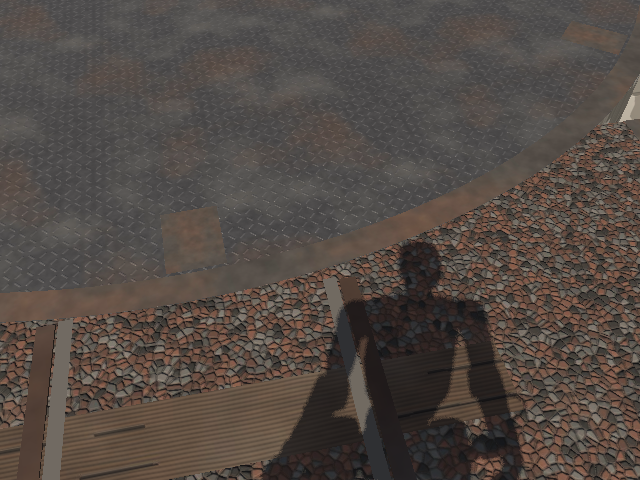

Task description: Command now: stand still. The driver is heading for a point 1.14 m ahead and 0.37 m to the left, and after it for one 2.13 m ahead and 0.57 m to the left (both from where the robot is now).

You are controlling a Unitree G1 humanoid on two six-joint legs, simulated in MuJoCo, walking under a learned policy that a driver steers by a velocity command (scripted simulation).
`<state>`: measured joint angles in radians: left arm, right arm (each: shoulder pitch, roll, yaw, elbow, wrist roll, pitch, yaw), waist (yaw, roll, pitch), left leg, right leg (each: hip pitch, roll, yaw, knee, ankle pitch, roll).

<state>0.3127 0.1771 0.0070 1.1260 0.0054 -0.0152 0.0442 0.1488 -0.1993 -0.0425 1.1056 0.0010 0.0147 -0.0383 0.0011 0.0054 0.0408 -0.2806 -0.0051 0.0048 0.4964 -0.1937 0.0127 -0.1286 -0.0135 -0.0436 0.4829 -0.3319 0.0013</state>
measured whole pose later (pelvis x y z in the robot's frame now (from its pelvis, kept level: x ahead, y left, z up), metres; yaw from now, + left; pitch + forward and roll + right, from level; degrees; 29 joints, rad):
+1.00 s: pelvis +0.40 -0.02 +0.01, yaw +10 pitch +0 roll -2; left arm 0.22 0.24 0.07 0.98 0.01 -0.12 -0.02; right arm 0.25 -0.27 -0.08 0.94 0.04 -0.06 -0.03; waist 0.02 0.04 0.03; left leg -0.57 0.11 -0.04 1.19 -0.29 0.06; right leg -0.21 0.01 -0.15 0.36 -0.16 -0.04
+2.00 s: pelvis +0.93 +0.22 +0.00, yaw +40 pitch +2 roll -1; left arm 0.21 0.26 0.06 0.82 0.01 -0.12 -0.03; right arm 0.30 -0.27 -0.06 0.77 0.02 -0.06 -0.01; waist 0.01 0.03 0.01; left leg -0.44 -0.01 -0.08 1.18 -0.37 0.04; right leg -0.32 0.05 -0.03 0.45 -0.16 -0.05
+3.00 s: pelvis +1.36 +0.46 +0.00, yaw +11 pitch +2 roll +1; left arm 0.23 0.29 0.07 0.68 -0.01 -0.04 -0.04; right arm 0.19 -0.30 -0.06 0.75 0.01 -0.11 0.00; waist 0.00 0.01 0.06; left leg -0.47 0.08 -0.03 1.18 -0.37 -0.01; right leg -0.37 0.08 0.00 0.52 -0.18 -0.09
